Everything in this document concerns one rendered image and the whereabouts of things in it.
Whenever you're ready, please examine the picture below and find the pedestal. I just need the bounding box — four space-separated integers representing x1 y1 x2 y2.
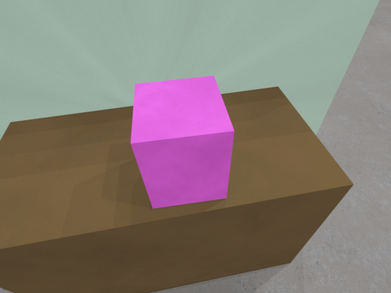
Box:
0 87 354 293

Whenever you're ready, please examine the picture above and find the carton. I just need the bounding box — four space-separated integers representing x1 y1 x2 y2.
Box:
131 76 235 209

